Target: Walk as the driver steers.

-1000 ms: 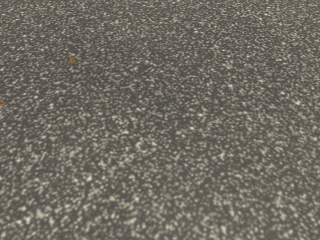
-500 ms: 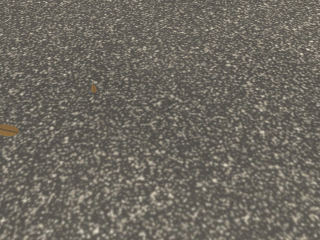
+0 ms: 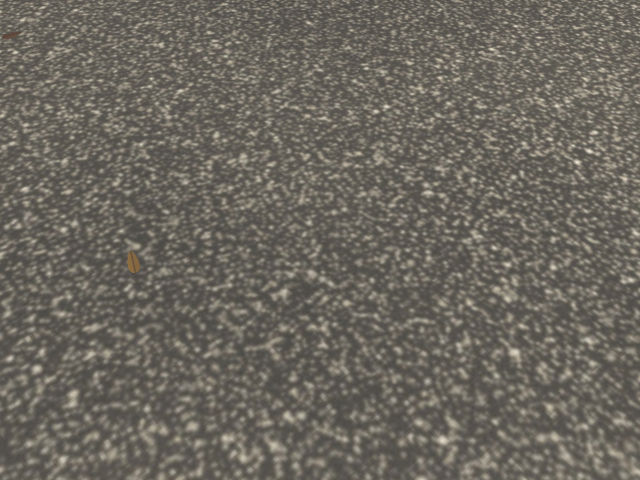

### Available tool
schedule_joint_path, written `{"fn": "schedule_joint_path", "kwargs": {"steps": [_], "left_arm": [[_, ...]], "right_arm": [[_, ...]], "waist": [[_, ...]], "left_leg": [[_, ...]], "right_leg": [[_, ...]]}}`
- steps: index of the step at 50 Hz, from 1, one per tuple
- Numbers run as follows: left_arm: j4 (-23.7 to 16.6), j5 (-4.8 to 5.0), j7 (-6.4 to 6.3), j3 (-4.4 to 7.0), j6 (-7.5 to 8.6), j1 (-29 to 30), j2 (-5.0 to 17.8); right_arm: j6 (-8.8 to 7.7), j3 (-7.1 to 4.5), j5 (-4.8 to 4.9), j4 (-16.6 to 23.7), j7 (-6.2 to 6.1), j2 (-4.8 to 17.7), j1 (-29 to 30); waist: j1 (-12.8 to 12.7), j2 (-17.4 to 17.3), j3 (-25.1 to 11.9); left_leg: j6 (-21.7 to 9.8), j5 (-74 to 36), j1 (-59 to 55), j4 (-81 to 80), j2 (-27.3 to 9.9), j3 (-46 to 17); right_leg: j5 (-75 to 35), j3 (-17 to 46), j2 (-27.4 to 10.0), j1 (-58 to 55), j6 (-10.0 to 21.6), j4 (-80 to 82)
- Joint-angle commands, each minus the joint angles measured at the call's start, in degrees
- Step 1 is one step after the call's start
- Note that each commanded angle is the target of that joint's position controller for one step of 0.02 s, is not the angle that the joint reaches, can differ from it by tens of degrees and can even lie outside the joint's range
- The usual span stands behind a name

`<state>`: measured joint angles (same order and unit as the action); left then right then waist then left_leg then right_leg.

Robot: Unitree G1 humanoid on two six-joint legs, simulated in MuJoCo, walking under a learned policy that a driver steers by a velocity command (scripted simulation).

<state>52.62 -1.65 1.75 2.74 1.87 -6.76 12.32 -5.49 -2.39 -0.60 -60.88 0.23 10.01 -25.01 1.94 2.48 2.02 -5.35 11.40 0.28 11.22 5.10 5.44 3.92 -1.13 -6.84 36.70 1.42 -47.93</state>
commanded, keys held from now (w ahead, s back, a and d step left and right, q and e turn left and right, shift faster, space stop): w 0.66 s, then w+e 0.34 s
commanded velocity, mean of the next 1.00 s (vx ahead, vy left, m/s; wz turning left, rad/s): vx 0.50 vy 0.00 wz -0.10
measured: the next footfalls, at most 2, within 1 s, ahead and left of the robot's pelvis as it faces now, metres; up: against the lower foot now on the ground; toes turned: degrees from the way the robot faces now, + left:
right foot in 0.20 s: +0.29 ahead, -0.11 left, +0.00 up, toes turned -4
left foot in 0.78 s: +0.60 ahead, +0.06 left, +0.00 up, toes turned +2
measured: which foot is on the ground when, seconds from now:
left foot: down 0.00-0.20, up 0.22-0.76, down 0.78-1.00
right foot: up 0.00-0.18, down 0.20-0.80, up 0.82-1.00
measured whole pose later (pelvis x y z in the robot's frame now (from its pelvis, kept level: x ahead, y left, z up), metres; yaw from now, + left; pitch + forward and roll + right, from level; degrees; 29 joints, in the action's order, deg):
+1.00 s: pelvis +0.55 -0.01 +0.00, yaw -8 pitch +0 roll +0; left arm 55.0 -1.5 1.2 4.1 1.6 -15.3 13.5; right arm -5.6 -3.3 -0.9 -55.7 -0.3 12.0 -16.3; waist -0.4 2.2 2.6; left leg -4.4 10.7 8.4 19.1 1.2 11.1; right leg 13.0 0.4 -4.4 31.3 4.6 -64.1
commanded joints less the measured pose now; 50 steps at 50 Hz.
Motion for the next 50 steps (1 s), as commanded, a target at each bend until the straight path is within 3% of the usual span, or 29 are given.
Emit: {"fn": "schedule_joint_path", "kwargs": {"steps": [1,4,7,9,10,11,12,13,14,15,17,19,21,26,30,34,36,37,38,39,40,41,42,43,44,46,50], "left_arm": [[-4.43,0.4,0.07,-0.37,0.59,6.06,1.41],[-6.03,0.41,-0.1,-0.41,0.93,9.81,2.1],[-6.51,0.39,-0.32,0.02,1.63,8.74,3.1],[-3.48,0.24,-1.04,1.01,2.3,-1.1,4.58],[-0.06,-0.4,-1.57,1.88,2.89,-11.21,6.1],[1.69,-1.94,-2.24,3.28,3.28,-20.88,11.22],[1.99,-1.75,-1.74,4.24,2.82,-21.8,15.13],[1.25,0.41,-1.38,3.72,2.18,-16.03,12.27],[0.31,0.88,-1.25,2.65,2.29,-10.38,8.52],[0.18,0.66,-1.08,1.82,2.69,-7.8,5.6],[1.6,0.91,-1.49,0.83,3.36,-7.78,2.71],[3.1,1.04,-1.69,0.83,4.23,-11.17,3.58],[3.88,1.2,-1.79,1.1,4.57,-13.27,5.3],[5.05,1.23,-1.8,0.59,4.29,-18.42,4.92],[6.34,1.01,-2.09,0.36,4.28,-22.33,5.03],[7.67,0.35,-2.7,0.41,3.83,-24.54,5.47],[7.48,0.12,-2.96,0.65,3.64,-22.44,6.53],[7.21,0.07,-2.96,0.86,3.57,-21.07,7.3],[6.89,0.36,-2.73,0.88,3.42,-19.52,7.52],[5.63,1.13,-2.46,0.44,3.57,-18.66,6.32],[4.02,3.75,-2.0,-0.9,3.44,-24.81,0.0],[4.92,2.28,-2.42,0.65,2.96,-24.13,4.95],[3.87,1.63,-2.38,1.24,2.54,-19.66,5.6],[3.21,1.41,-2.03,1.0,2.51,-16.85,4.15],[3.17,1.03,-1.72,1.11,2.03,-16.06,3.05],[3.1,-0.05,-0.83,1.24,0.41,-16.96,1.77],[0.29,0.01,0.11,1.36,-1.07,-11.05,1.12]], "right_arm": [[-0.8,-0.92,-0.01,1.82,-0.29,7.16,-2.59],[-0.52,-0.93,-0.46,0.78,-0.72,7.48,-4.98],[-0.21,-1.24,-0.88,0.44,-1.29,8.5,-3.86],[0.09,-1.55,-1.0,0.54,-1.39,9.56,-2.04],[0.31,-1.39,-0.68,0.92,-1.26,9.21,-1.12],[0.27,-0.56,0.57,3.07,-0.87,6.52,-1.88],[0.33,-0.23,1.92,3.22,-0.36,2.93,-8.13],[0.65,-1.5,0.44,3.42,-0.56,7.72,-2.92],[0.36,-1.55,0.18,4.96,-0.29,7.45,1.83],[0.22,-1.4,0.07,5.26,-0.13,6.38,3.78],[1.57,-1.27,-1.37,4.71,0.46,4.71,2.49],[2.64,-1.26,-1.62,4.9,1.05,3.88,2.87],[3.32,-1.26,-1.69,6.27,1.36,4.07,6.81],[3.48,-0.9,-1.03,10.37,1.63,4.6,18.78],[3.15,-0.13,-0.68,12.61,1.59,3.84,25.47],[2.45,-0.16,-0.72,14.78,1.42,4.82,29.53],[1.77,-0.54,-0.6,14.64,1.11,5.69,26.6],[1.38,-1.01,-0.59,13.27,0.68,6.57,21.78],[0.78,-1.71,-0.84,10.38,0.12,7.73,12.81],[0.09,-2.86,-2.18,7.88,-0.64,11.1,2.61],[0.13,-4.56,-3.67,7.68,-0.86,17.73,-3.2],[1.03,-4.28,-1.81,8.34,-0.23,15.77,0.33],[1.26,-3.23,-0.93,9.33,-0.06,12.12,7.02],[0.96,-2.24,-0.69,9.98,0.14,8.32,11.14],[0.61,-1.74,-0.69,9.75,-0.01,6.59,12.47],[-0.16,-1.24,-0.43,8.59,-0.59,5.14,11.5],[-1.56,-1.68,-0.2,7.16,-0.79,6.91,7.07]], "waist": [[0.21,-6.04,3.68],[1.2,-6.4,4.42],[-0.54,-6.6,3.87],[-4.94,-6.88,-1.24],[-9.02,-4.98,-6.59],[-11.31,1.43,-14.23],[-7.89,12.12,-19.55],[-6.55,2.94,-14.0],[-4.85,0.61,-5.9],[-3.42,-1.3,-2.53],[-0.52,0.52,-0.89],[0.09,0.49,-1.0],[0.01,0.26,0.51],[-2.61,0.27,3.15],[-4.68,1.08,3.7],[-5.38,1.32,4.68],[-3.0,1.63,3.47],[-0.89,2.11,1.04],[3.05,0.65,-3.62],[6.67,-2.03,-10.21],[4.95,-14.08,-19.38],[3.86,-10.19,-19.31],[1.09,-6.55,-9.83],[0.04,-4.52,-3.83],[-1.22,-5.39,-0.95],[-3.25,-7.26,0.38],[-3.57,-6.35,1.29]], "left_leg": [[-5.44,-21.65,1.9,-4.84,-14.88,-7.29],[-5.78,-24.94,-3.87,-3.17,-16.67,-7.18],[-5.06,-35.58,-7.85,1.73,-18.3,-6.36],[-3.63,-48.82,-7.44,13.64,-17.32,-4.82],[-2.47,-44.78,-2.21,25.26,-14.91,-2.88],[-0.83,-24.48,12.33,43.53,-10.97,-0.35],[0.64,19.74,29.99,61.9,-0.15,-1.74],[-0.45,16.2,34.74,65.2,-3.8,-9.16],[-0.55,10.56,36.06,63.15,-6.29,-8.72],[-0.46,6.95,34.2,59.67,-8.24,-8.39],[0.76,4.69,29.0,54.92,-10.12,-7.91],[1.81,3.66,28.49,53.01,-10.24,-6.73],[2.87,0.52,32.1,50.14,-11.17,-5.73],[4.72,-8.27,38.4,37.7,-11.73,-3.52],[4.11,-11.63,37.23,28.23,-9.78,-1.38],[1.96,-7.7,37.01,23.13,-8.35,-1.05],[0.43,-3.3,31.54,20.39,-6.46,-0.88],[-0.41,-1.32,24.98,18.93,-4.58,-0.36],[-1.55,-3.85,13.77,14.91,-3.36,0.13],[-3.67,-3.54,-2.42,14.2,-10.33,-6.7],[-9.65,2.72,-20.43,11.07,-28.64,-31.78],[-10.3,4.56,-16.25,5.07,-30.93,-41.45],[-8.36,8.48,-7.23,3.6,-28.66,-32.29],[-6.55,7.11,0.89,0.54,-26.06,-25.02],[-4.32,4.85,5.55,-1.32,-23.49,-19.36],[-2.27,-1.24,10.12,-2.85,-20.78,-11.76],[-2.21,-9.68,8.36,-4.06,-19.92,-3.89]], "right_leg": [[-4.46,-2.83,1.8,-0.22,0.0,7.5],[-3.24,-3.3,2.88,0.19,1.41,12.06],[2.51,-3.77,4.68,-3.72,3.9,15.69],[5.59,-5.24,8.38,-16.3,6.14,18.82],[3.02,-4.53,8.08,-29.32,7.74,21.56],[7.77,11.01,-5.21,-45.81,11.55,22.37],[8.46,38.04,-18.56,-56.01,18.86,29.86],[13.38,36.29,-15.22,-50.3,16.76,32.09],[12.27,27.21,-13.39,-41.55,14.82,33.56],[7.64,21.5,-10.59,-35.42,12.89,35.76],[1.25,13.68,-6.44,-28.66,10.14,38.01],[-3.99,10.93,-5.53,-27.86,10.36,38.98],[-4.4,8.82,-4.94,-28.09,10.54,40.7],[-9.36,5.38,-3.23,-32.09,9.53,42.13],[-15.22,3.38,-3.28,-36.83,9.08,41.05],[-22.19,4.05,-5.79,-43.58,9.9,37.45],[-32.78,4.32,-6.21,-44.49,9.24,32.44],[-39.89,4.22,-5.68,-43.85,8.52,27.33],[-40.67,3.03,-3.64,-41.23,7.49,17.76],[-27.45,1.88,-0.98,-30.57,6.51,4.24],[6.68,-2.88,8.15,-10.18,3.55,-17.59],[24.2,3.26,9.52,-4.8,4.5,-25.26],[19.67,4.75,5.91,-2.71,4.87,-26.19],[15.67,4.47,3.67,-3.16,4.75,-23.53],[13.65,4.17,2.3,-4.7,4.63,-21.01],[11.6,3.59,1.26,-7.45,3.74,-19.15],[4.76,2.31,0.24,-0.98,2.65,-16.85]]}}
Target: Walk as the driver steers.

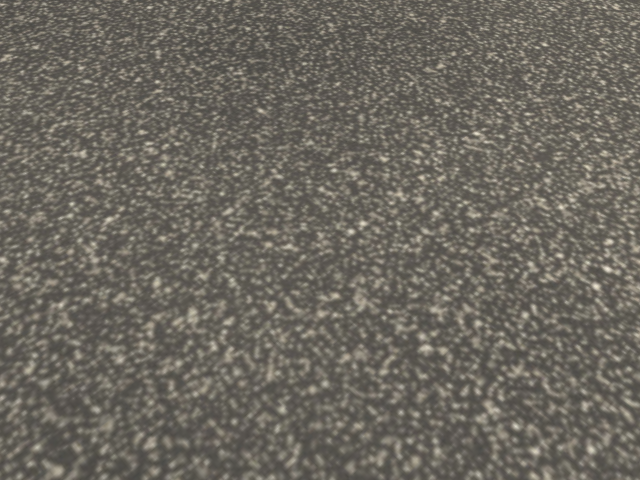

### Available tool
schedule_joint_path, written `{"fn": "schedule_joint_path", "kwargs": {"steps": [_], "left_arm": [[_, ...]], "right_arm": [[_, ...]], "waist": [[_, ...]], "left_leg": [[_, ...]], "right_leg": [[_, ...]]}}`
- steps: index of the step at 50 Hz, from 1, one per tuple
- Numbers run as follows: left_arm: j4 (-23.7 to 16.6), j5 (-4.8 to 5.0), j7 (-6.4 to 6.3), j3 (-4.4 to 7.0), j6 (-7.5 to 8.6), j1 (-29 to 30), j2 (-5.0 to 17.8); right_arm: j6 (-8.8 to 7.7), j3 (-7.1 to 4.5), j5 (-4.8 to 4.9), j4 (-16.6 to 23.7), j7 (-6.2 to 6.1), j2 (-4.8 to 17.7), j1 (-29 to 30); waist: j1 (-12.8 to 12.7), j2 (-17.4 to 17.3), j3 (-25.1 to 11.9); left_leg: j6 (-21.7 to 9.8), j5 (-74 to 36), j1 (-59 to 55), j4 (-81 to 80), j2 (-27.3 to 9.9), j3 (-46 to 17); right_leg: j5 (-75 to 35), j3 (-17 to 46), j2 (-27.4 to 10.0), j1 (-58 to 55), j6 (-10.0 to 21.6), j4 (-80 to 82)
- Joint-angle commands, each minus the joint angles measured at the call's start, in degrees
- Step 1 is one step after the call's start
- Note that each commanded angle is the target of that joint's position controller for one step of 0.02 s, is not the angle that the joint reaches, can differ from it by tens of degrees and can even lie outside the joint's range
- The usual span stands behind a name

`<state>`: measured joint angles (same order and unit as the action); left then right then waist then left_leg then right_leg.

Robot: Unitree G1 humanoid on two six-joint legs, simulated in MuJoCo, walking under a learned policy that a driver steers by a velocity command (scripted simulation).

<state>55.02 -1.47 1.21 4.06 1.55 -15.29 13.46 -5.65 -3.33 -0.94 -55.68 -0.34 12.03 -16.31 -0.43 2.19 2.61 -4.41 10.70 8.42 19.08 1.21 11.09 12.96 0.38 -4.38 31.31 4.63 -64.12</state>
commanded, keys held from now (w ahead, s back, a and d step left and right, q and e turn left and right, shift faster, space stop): w+e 0.68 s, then e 0.32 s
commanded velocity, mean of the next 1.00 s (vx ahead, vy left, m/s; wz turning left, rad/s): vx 0.43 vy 0.00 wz -0.56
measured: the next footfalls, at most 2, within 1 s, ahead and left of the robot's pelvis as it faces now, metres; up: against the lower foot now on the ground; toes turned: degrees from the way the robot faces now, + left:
right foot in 0.32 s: +0.31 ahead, -0.12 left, +0.00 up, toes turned -16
left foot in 0.86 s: +0.67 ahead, -0.10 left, +0.00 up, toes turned -31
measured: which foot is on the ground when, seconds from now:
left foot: down 0.00-0.34, up 0.36-0.84, down 0.86-1.00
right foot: up 0.00-0.30, down 0.32-0.86, up 0.88-1.00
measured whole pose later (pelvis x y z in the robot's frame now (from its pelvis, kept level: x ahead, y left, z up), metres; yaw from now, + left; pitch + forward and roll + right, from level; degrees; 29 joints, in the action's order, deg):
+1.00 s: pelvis +0.50 -0.11 -0.01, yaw -36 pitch +0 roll +0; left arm 46.3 -0.9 -0.2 4.9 -0.6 -16.5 18.1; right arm -2.4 -1.0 -1.1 -41.1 -1.1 13.8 -6.1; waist -3.0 2.0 5.6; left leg -1.9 6.8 22.1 28.5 -1.3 4.5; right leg 27.6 3.4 5.5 23.5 0.5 -69.9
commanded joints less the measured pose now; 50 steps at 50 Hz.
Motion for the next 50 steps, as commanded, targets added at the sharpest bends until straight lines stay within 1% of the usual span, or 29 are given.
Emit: {"fn": "schedule_joint_path", "kwargs": {"steps": [1,6,9,11,14,15,16,17,18,19,20,21,22,23,24,27,30,34,37,39,41,42,43,44,45,46,47,48,50], "left_arm": [[-2.95,-0.14,0.82,0.04,-0.89,-0.43,0.13],[-7.17,-0.11,1.84,-0.89,-0.6,10.23,-0.52],[-9.46,-0.4,2.27,-1.25,-0.53,15.04,-0.21],[-10.3,-0.61,2.36,-1.05,-0.47,15.78,0.49],[-9.16,-0.76,1.74,-0.02,-0.54,9.66,2.48],[-7.75,-0.74,1.41,0.69,-0.22,4.39,3.62],[-5.2,-1.2,0.75,1.8,0.35,-3.88,5.55],[-4.43,-1.96,-0.14,3.73,0.49,-9.47,11.82],[-5.92,-0.5,-0.21,4.68,-0.11,-6.42,16.58],[-5.68,0.44,-0.54,4.27,-0.76,-6.64,15.24],[-5.32,0.78,-0.97,3.53,-0.66,-3.97,12.5],[-5.56,0.89,-1.13,2.78,-0.29,-1.21,9.62],[-5.81,1.35,-1.42,2.21,0.21,0.7,7.99],[-6.29,1.54,-1.52,1.76,0.78,1.8,7.09],[-6.31,1.74,-1.43,1.63,1.44,1.06,7.22],[-5.91,1.69,-1.14,2.05,2.29,-2.52,9.59],[-5.66,1.57,-1.02,2.0,2.14,-6.75,9.79],[-5.6,1.39,-1.28,1.97,1.95,-10.79,10.18],[-5.48,1.02,-1.9,1.93,1.34,-12.59,10.51],[-5.92,0.72,-2.32,2.02,0.95,-12.11,10.88],[-7.5,0.64,-2.5,2.3,1.18,-7.97,12.07],[-8.28,1.36,-2.15,2.42,1.67,-5.48,12.64],[-10.55,2.64,-1.82,1.6,2.23,-4.88,9.56],[-11.32,5.04,-2.77,0.67,1.59,-15.0,3.46],[-9.86,2.12,-3.39,1.62,0.5,-16.63,10.13],[-9.56,1.17,-3.06,2.21,-0.34,-12.55,11.19],[-9.94,0.54,-2.41,1.99,-0.97,-9.59,10.2],[-10.27,0.22,-1.59,1.92,-1.85,-8.0,9.24],[-10.62,-0.03,-0.24,1.64,-3.74,-8.51,7.75]], "right_arm": [[-1.44,-0.71,0.03,1.68,-0.25,4.87,-2.59],[-1.41,-0.47,0.02,0.8,-0.64,5.32,-5.65],[-0.97,-0.76,-0.09,-0.18,-1.14,6.63,-8.78],[-0.29,-0.92,-0.24,-0.58,-1.49,7.28,-9.57],[0.97,-1.62,-0.48,-0.2,-1.86,9.8,-8.4],[1.63,-1.88,-0.47,0.18,-1.7,10.65,-8.04],[2.07,-1.93,-0.21,0.99,-1.33,10.91,-7.1],[1.95,-1.18,0.57,3.66,-0.87,7.63,-7.4],[1.24,-1.13,0.68,8.17,0.18,5.67,-5.48],[0.63,-1.36,0.07,9.7,0.46,8.17,1.8],[-0.15,-0.87,0.7,10.27,0.67,7.0,2.69],[-0.34,-0.9,0.56,9.19,0.48,6.89,1.09],[0.47,-1.0,-0.64,9.11,0.37,7.02,0.58],[1.64,-0.89,-1.6,8.67,0.54,6.58,-1.14],[2.62,-0.9,-1.96,8.95,0.78,6.37,-1.22],[4.04,-0.64,-1.84,11.03,1.24,5.79,3.05],[4.3,-0.56,-1.58,13.91,1.27,6.52,10.61],[3.98,-0.01,-1.31,16.76,1.66,6.6,17.54],[3.16,0.7,-0.81,18.69,1.54,6.27,21.1],[2.48,0.8,-0.48,18.93,1.12,7.04,19.51],[1.82,-0.01,-0.44,16.5,0.19,9.86,10.64],[1.01,-0.45,-0.59,14.9,-0.46,11.13,3.66],[0.12,-1.1,-1.65,14.06,-1.09,14.43,-4.23],[0.73,-1.72,-2.29,15.52,-0.75,18.57,-4.23],[1.96,-1.73,-0.05,16.22,-0.39,15.65,-3.12],[2.4,-0.28,0.28,17.19,-0.52,10.37,1.18],[2.72,0.81,0.22,17.24,-0.65,7.06,4.51],[2.96,1.18,-0.03,17.31,-0.99,6.49,5.73],[3.12,0.84,-0.11,16.72,-1.23,8.12,6.19]], "waist": [[-0.94,-6.06,1.19],[0.95,-5.97,3.21],[2.36,-5.93,3.79],[2.02,-6.32,3.46],[-1.27,-8.52,-0.95],[-3.26,-8.44,-4.15],[-7.21,-5.84,-8.6],[-8.61,1.92,-14.47],[-4.75,10.44,-16.94],[-6.21,0.34,-12.2],[-4.17,-1.15,-6.2],[-1.24,-4.45,-2.59],[0.69,-4.42,-1.55],[2.02,-3.46,-2.41],[2.34,-2.91,-2.96],[1.55,-1.69,-2.1],[-1.24,-0.07,-0.38],[-3.89,0.95,-0.31],[-4.88,1.49,0.27],[-4.0,2.87,-0.99],[0.19,3.88,-4.22],[4.31,2.7,-6.97],[6.85,-1.85,-14.03],[1.83,-16.31,-24.18],[1.17,-11.26,-27.71],[0.39,-7.26,-20.15],[-0.23,-6.06,-12.79],[-0.57,-8.18,-9.54],[-1.72,-10.85,-6.71]], "left_leg": [[-3.13,-10.29,-0.51,-12.02,-15.72,-7.98],[-2.61,-18.28,-3.54,-11.44,-14.51,-1.03],[-2.57,-23.56,-9.12,-10.08,-16.29,1.29],[-2.35,-31.92,-13.1,-6.79,-17.19,2.94],[-1.91,-54.61,-16.39,6.48,-17.74,5.13],[-1.84,-55.0,-15.57,15.52,-17.77,5.17],[-0.34,-46.64,-9.49,29.05,-16.82,6.01],[2.08,-20.53,7.88,48.22,-13.25,5.97],[5.09,21.3,28.79,65.57,0.15,-2.5],[4.47,16.21,35.02,65.13,-3.45,-11.68],[4.03,10.87,35.26,60.93,-5.86,-11.98],[4.0,8.35,31.7,54.79,-7.85,-12.13],[4.68,7.83,28.28,51.29,-8.7,-12.41],[5.4,7.23,25.09,49.05,-9.12,-12.58],[6.11,7.22,24.07,47.6,-8.93,-12.24],[7.69,2.91,26.52,41.73,-8.59,-10.92],[8.27,-2.94,31.63,34.36,-8.07,-10.85],[7.8,-8.01,33.98,26.04,-6.05,-11.28],[6.7,-8.27,31.18,19.76,-2.7,-10.14],[5.27,-7.64,24.84,15.11,-0.55,-10.69],[3.15,-6.47,11.69,10.1,1.88,-11.07],[1.93,-13.75,2.02,4.86,0.37,-11.55],[-0.3,-28.74,-13.26,6.55,-10.65,-19.36],[-9.05,-62.52,-28.06,11.64,-32.46,-38.36],[-11.21,-59.36,-22.78,10.28,-31.05,-42.75],[-9.95,-50.41,-15.01,7.79,-26.86,-34.52],[-7.77,-42.89,-8.28,4.95,-22.39,-27.12],[-6.61,-37.67,-4.09,2.64,-19.73,-22.99],[-6.89,-34.3,3.66,-0.58,-17.32,-17.32]], "right_leg": [[-6.31,0.49,-2.39,6.26,-0.81,0.99],[-14.17,-3.75,-1.0,6.1,-1.2,17.75],[-12.84,-6.86,0.06,5.2,0.33,24.25],[-8.92,-8.25,1.55,3.75,2.01,26.74],[0.46,-10.95,7.03,-5.13,5.58,28.13],[2.33,-10.89,9.0,-11.03,6.99,30.14],[0.31,-8.73,9.74,-22.92,8.89,35.68],[7.14,9.67,-3.34,-38.94,13.57,37.91],[2.26,41.14,-15.67,-48.17,21.29,46.63],[-1.25,35.58,-14.46,-45.3,19.56,48.71],[-5.42,28.2,-13.29,-38.55,17.56,49.18],[-11.98,22.69,-10.13,-31.75,14.64,50.04],[-16.68,18.69,-7.18,-27.39,13.05,50.47],[-19.27,15.93,-5.23,-25.1,12.33,50.88],[-21.93,15.09,-4.26,-24.15,12.37,51.03],[-23.0,13.71,-2.28,-22.74,11.71,52.26],[-21.79,15.26,-1.8,-25.44,10.21,52.85],[-23.84,16.84,-1.71,-31.05,9.2,50.99],[-38.82,15.99,-0.96,-32.89,7.69,45.2],[-43.87,16.68,-0.26,-32.69,5.35,40.95],[-49.36,17.77,1.33,-29.81,2.01,33.75],[-47.38,17.09,3.6,-26.94,0.45,25.2],[-29.0,15.4,6.79,-18.38,-1.09,11.36],[27.59,7.14,16.6,-4.56,-2.65,-8.73],[23.29,6.97,12.44,-3.6,-2.26,-14.22],[18.57,6.59,10.2,-2.87,-2.99,-13.81],[16.13,5.24,8.14,-1.6,-3.77,-10.86],[14.47,4.89,6.72,-1.64,-4.51,-9.34],[12.05,3.07,6.6,-5.09,-5.68,-8.13]]}}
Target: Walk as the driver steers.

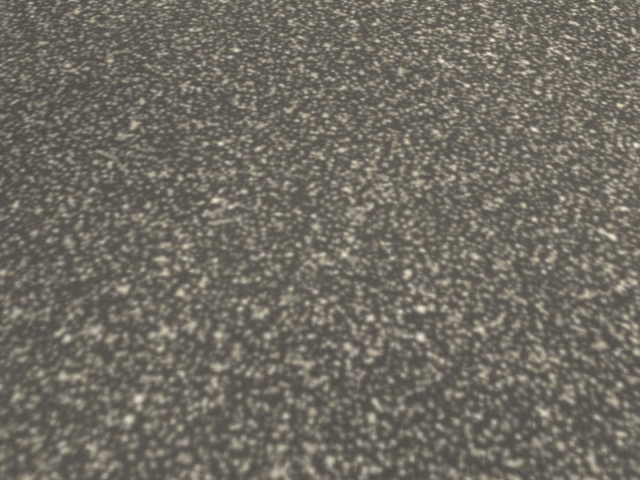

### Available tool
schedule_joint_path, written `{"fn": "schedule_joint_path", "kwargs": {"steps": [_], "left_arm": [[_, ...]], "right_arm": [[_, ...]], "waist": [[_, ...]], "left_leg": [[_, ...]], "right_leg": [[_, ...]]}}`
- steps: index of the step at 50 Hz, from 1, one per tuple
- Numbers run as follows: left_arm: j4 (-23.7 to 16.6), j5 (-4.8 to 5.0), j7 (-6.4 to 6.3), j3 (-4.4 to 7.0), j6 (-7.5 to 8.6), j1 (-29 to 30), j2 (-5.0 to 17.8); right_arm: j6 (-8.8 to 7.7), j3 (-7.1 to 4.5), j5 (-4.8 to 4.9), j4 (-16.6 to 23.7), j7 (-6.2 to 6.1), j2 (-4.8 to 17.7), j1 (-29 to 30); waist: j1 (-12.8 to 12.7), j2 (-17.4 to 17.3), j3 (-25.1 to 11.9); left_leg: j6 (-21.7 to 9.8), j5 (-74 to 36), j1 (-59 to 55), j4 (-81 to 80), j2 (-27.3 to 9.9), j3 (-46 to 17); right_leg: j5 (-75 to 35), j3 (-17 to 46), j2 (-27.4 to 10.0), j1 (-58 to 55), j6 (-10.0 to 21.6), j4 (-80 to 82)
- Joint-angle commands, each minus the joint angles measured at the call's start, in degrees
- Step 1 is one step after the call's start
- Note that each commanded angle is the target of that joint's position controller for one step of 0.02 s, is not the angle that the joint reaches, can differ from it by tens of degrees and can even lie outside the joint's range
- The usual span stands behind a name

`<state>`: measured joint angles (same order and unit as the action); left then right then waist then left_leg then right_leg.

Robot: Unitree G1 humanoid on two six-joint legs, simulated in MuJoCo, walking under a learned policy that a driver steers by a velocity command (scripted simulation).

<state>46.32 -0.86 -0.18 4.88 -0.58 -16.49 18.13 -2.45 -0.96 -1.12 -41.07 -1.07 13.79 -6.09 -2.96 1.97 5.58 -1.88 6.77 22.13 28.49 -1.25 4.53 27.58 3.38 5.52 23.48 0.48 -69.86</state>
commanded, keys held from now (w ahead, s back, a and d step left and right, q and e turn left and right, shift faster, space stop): e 0.40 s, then q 0.60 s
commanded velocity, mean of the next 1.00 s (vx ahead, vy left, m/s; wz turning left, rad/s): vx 0.03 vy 0.00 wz -0.14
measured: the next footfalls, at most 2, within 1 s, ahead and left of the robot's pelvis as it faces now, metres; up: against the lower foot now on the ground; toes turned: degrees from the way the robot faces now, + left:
right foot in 0.32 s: +0.06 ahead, -0.12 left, +0.00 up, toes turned -13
left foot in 0.70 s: +0.07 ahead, +0.07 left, +0.00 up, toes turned -11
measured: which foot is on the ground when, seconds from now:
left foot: down 0.00-0.32, up 0.34-0.68, down 0.70-1.00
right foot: up 0.00-0.30, down 0.32-0.72, up 0.74-1.00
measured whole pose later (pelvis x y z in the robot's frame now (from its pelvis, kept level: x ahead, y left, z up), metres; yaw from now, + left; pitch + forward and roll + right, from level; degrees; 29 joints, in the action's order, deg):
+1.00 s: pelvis +0.01 -0.04 +0.01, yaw -2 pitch +1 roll +0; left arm 41.3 -0.5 -1.3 2.2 -1.6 -9.2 16.2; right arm 3.7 -4.9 -0.3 -42.4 0.7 18.2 -13.6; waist 1.7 -1.2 3.6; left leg -0.2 12.9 16.0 28.4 3.4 -8.7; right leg 21.3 1.7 3.1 16.6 -0.4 -34.5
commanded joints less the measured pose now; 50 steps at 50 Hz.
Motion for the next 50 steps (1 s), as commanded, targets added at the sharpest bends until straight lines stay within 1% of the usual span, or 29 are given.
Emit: {"fn": "schedule_joint_path", "kwargs": {"steps": [1,4,8,12,14,15,16,17,18,19,20,22,25,27,28,30,32,34,35,36,37,38,39,40,42,43,47,49,50], "left_arm": [[-2.48,-0.37,1.39,0.74,-2.0,-6.95,2.71],[-4.34,-0.57,1.7,0.38,-2.94,-3.73,2.31],[-7.49,-0.58,2.89,-0.65,-3.7,2.38,1.44],[-9.75,-0.17,3.2,-0.84,-3.27,5.81,2.31],[-9.95,-0.07,3.08,-0.81,-2.45,4.52,2.01],[-9.16,-0.2,2.66,-0.57,-1.83,2.55,2.62],[-9.14,-0.81,1.76,0.2,-1.06,1.05,6.29],[-10.95,-0.55,1.25,2.25,-1.17,1.94,15.21],[-9.9,-0.75,0.84,2.74,-1.26,-1.85,13.73],[-9.64,-0.61,0.48,1.74,-1.27,0.45,10.9],[-9.93,-0.4,0.33,1.1,-1.43,4.41,8.81],[-11.03,0.21,-0.09,-0.28,-1.06,8.82,4.72],[-9.94,0.07,-0.21,-1.95,-0.11,7.23,1.14],[-8.68,-0.46,-0.52,-2.8,0.35,6.77,0.04],[-8.02,-0.81,-0.65,-2.95,0.45,6.28,0.35],[-6.89,-1.09,-0.84,-2.35,0.31,5.42,3.13],[-6.19,-0.54,-1.04,-1.62,-0.06,5.38,5.3],[-5.78,0.2,-1.47,-1.02,-0.35,6.19,6.17],[-5.99,0.18,-1.77,-0.94,-0.24,6.22,5.64],[-7.18,-0.02,-1.89,-1.22,-0.26,6.48,3.8],[-8.07,0.03,-1.84,-1.74,-0.6,7.3,1.17],[-8.06,-0.37,-1.95,-1.81,-1.01,8.64,1.72],[-8.27,-0.12,-1.58,-1.46,-1.22,10.01,2.16],[-8.01,0.24,-1.18,-1.34,-1.28,9.88,1.92],[-8.02,0.16,-0.76,-1.36,-1.08,8.91,1.56],[-7.81,0.06,-0.67,-1.59,-0.92,8.67,1.09],[-8.91,0.57,-0.79,-2.18,-0.52,8.61,0.55],[-8.37,0.45,-1.36,-2.07,-0.18,4.96,1.03],[-7.69,0.05,-1.83,-1.94,0.24,2.12,1.33]], "right_arm": [[-0.22,-1.76,-0.23,1.99,-0.41,7.0,-4.29],[-0.01,-2.23,-0.53,2.07,-0.4,7.93,-3.83],[1.16,-2.82,-0.58,2.29,-0.27,9.14,-3.32],[2.49,-3.91,-0.73,1.87,0.28,11.81,-5.84],[3.26,-4.29,-0.23,1.73,0.52,12.65,-5.88],[3.67,-4.34,-0.33,1.13,0.74,12.02,-7.59],[4.18,-3.99,-0.43,1.02,1.27,9.49,-10.26],[4.69,-2.79,0.05,5.8,1.02,6.01,-8.05],[5.54,-3.33,-0.36,5.55,0.17,8.86,-3.56],[5.88,-3.27,0.54,5.41,0.23,7.96,-3.97],[5.56,-3.38,1.02,4.49,0.29,7.95,-5.34],[5.19,-3.91,-0.28,1.7,0.48,9.23,-9.76],[5.84,-3.17,0.39,0.68,1.23,6.86,-9.94],[6.3,-2.16,0.48,0.3,1.69,4.71,-8.86],[6.43,-1.92,0.45,0.13,1.79,4.46,-8.4],[6.42,-2.29,0.67,0.23,1.67,6.15,-7.86],[5.82,-2.49,0.99,0.25,1.46,6.89,-8.88],[4.68,-2.09,0.9,-0.15,1.28,6.03,-10.76],[3.98,-2.26,0.36,0.07,1.19,7.31,-10.77],[3.27,-2.8,-0.46,0.49,1.07,10.56,-11.85],[3.25,-4.56,0.96,0.15,1.28,15.32,-10.31],[3.19,-4.43,0.73,0.28,1.59,13.99,-12.14],[3.15,-4.35,0.35,0.09,1.55,12.94,-13.3],[3.52,-4.41,0.22,0.26,1.24,12.43,-11.38],[4.12,-4.68,0.63,0.91,0.74,11.78,-7.97],[4.47,-4.83,0.7,1.25,0.86,11.39,-7.48],[5.55,-5.86,0.66,1.5,1.6,12.28,-8.41],[5.85,-6.12,0.83,2.34,1.91,12.69,-5.75],[5.84,-6.01,1.31,2.92,1.86,12.34,-3.9]], "waist": [[0.47,-10.18,-10.38],[0.21,-9.84,-10.51],[1.46,-11.2,-9.05],[3.5,-11.35,-8.98],[2.41,-9.94,-8.88],[1.93,-6.99,-8.89],[1.9,5.29,-7.7],[2.43,18.44,-4.49],[-1.46,9.13,-5.69],[0.92,7.37,-5.53],[3.21,6.12,-4.71],[4.85,7.09,-8.27],[4.27,3.61,-10.42],[3.38,4.4,-9.2],[2.61,5.28,-8.44],[1.67,6.11,-6.99],[2.33,4.86,-6.62],[4.19,2.49,-6.91],[4.1,0.44,-7.22],[3.21,-5.57,-8.09],[1.91,-14.95,-3.99],[4.56,-16.17,-3.97],[5.53,-13.8,-4.21],[4.29,-10.37,-4.22],[2.65,-9.2,-4.83],[3.08,-9.41,-5.89],[5.05,-11.31,-8.5],[3.22,-11.7,-8.85],[1.42,-10.93,-8.83]], "left_leg": [[-10.11,-30.12,-9.22,-10.44,-14.99,-9.49],[-10.91,-21.0,-7.34,-12.23,-16.06,-6.53],[-9.38,-3.0,-4.9,-14.05,-15.68,-2.8],[-8.05,2.38,-6.63,-11.48,-17.77,-1.86],[-5.4,2.45,-6.03,-6.67,-17.65,0.07],[-2.42,3.24,-3.83,-2.08,-16.44,1.88],[1.96,11.03,1.22,10.77,-11.38,7.02],[5.89,30.14,15.11,20.89,-0.5,6.74],[5.51,29.27,14.25,30.13,-1.56,-2.15],[5.04,24.63,13.49,32.23,-1.78,-4.49],[4.49,19.51,12.25,31.15,-2.24,-5.54],[4.04,14.88,9.25,32.84,-1.12,-3.57],[4.04,14.51,4.63,28.4,-1.34,-3.95],[3.56,14.24,-0.17,18.73,-1.6,-4.6],[3.14,14.74,-2.83,14.72,-1.07,-4.42],[2.27,16.79,-4.63,10.74,0.66,-3.54],[1.46,16.73,-5.28,7.16,1.57,-2.69],[0.55,7.39,-8.96,-2.38,1.6,-2.33],[-0.37,1.81,-11.15,-4.97,-0.64,-6.48],[-2.34,-7.33,-12.87,-7.47,-7.52,-16.25],[-8.14,-19.08,-10.45,-7.84,-13.7,-26.02],[-12.8,-21.92,-11.44,-10.69,-18.01,-31.25],[-14.67,-20.71,-12.27,-11.73,-17.96,-30.9],[-13.99,-18.55,-12.02,-11.22,-15.29,-27.82],[-10.82,-17.19,-13.67,-9.69,-10.53,-23.15],[-10.05,-17.38,-14.7,-8.84,-8.83,-21.97],[-9.2,-15.21,-14.62,-6.4,-7.85,-24.26],[-7.3,-14.15,-11.28,-4.7,-6.77,-25.96],[-4.89,-9.87,-7.84,-2.98,-4.97,-25.95]], "right_leg": [[-3.18,-0.36,-3.12,2.29,-1.64,-1.82],[-5.51,-1.46,-4.53,3.07,-1.51,2.78],[-8.98,-3.78,-6.86,-0.28,-0.96,15.98],[-5.33,-6.9,-6.0,-4.98,0.28,25.93],[-7.96,-8.02,-4.88,-10.21,1.63,35.35],[-10.71,-6.2,-4.28,-14.46,2.49,41.48],[-11.83,8.03,-12.87,-16.62,4.45,53.47],[-28.03,29.25,-26.95,-15.73,12.55,56.17],[-33.02,25.22,-26.52,-14.12,16.46,53.73],[-33.42,20.04,-22.77,-12.83,15.71,52.7],[-31.44,15.55,-18.58,-11.67,13.28,52.76],[-38.15,9.64,-15.08,-14.31,11.83,51.52],[-40.58,7.39,-16.03,-16.05,11.7,52.09],[-34.69,6.19,-16.1,-15.45,10.47,52.98],[-32.0,5.88,-16.28,-14.62,10.16,53.12],[-30.67,6.78,-17.32,-14.42,10.6,51.87],[-34.37,7.49,-18.37,-15.19,10.94,49.13],[-35.4,6.14,-17.48,-14.91,8.96,45.61],[-31.37,5.21,-15.8,-13.08,6.86,43.04],[-24.9,1.42,-11.1,-9.57,4.44,35.72],[-10.53,-5.14,-2.31,-3.49,1.46,32.45],[0.69,-4.35,-1.02,0.1,0.96,25.07],[4.57,-2.18,-1.41,2.39,1.0,17.52],[3.22,-0.96,-2.21,3.18,0.67,14.27],[-0.85,-0.49,-3.47,4.02,-0.32,16.64],[-1.53,-1.54,-2.82,3.42,-1.05,18.95],[-2.92,-2.71,-1.68,-2.08,-1.53,29.82],[-7.07,-3.35,-0.89,-8.48,-0.92,39.18],[-12.56,-3.21,-1.16,-13.87,-0.45,47.69]]}}
Keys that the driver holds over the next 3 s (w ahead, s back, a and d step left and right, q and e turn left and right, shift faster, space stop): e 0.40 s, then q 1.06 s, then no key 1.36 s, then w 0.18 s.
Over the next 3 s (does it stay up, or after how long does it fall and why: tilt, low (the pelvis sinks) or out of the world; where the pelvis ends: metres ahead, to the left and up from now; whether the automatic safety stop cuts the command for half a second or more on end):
stays up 0.00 -0.04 0.01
